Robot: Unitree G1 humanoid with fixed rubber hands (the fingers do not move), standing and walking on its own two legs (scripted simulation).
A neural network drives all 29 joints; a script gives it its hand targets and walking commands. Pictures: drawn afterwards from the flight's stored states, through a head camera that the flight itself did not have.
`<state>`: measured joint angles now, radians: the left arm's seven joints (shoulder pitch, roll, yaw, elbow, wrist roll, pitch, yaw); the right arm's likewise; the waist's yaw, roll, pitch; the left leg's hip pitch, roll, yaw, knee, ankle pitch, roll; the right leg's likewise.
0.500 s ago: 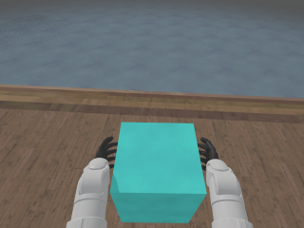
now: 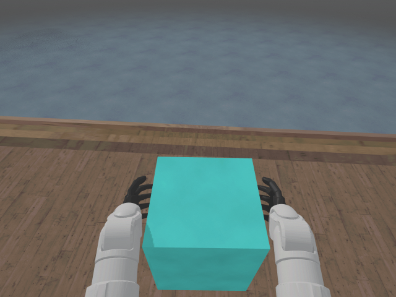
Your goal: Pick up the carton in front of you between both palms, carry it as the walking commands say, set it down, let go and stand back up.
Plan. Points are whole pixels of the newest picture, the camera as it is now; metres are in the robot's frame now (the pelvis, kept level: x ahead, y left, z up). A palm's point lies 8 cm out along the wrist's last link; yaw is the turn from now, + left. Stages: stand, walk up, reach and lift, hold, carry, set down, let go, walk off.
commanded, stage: hold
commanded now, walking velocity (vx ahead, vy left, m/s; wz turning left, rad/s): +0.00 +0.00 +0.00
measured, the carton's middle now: (203, 226) +0.30 +0.00 -0.03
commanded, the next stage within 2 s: carry in 0.54 s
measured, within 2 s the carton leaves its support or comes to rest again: neither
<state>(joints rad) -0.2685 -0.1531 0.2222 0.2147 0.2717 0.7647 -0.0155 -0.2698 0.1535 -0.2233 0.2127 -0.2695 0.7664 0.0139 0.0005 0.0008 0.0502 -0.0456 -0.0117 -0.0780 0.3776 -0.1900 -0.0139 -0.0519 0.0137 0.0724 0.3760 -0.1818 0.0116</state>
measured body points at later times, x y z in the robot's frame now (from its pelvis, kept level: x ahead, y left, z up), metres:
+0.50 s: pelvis +0.01 +0.00 +0.00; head -0.03 +0.00 +0.45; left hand +0.31 +0.15 +0.04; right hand +0.31 -0.15 +0.04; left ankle +0.02 +0.13 -0.74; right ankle +0.03 -0.13 -0.74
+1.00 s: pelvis +0.14 +0.01 -0.01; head +0.12 +0.00 +0.44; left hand +0.42 +0.16 +0.06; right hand +0.41 -0.14 +0.06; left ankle +0.03 +0.13 -0.74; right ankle +0.10 -0.09 -0.72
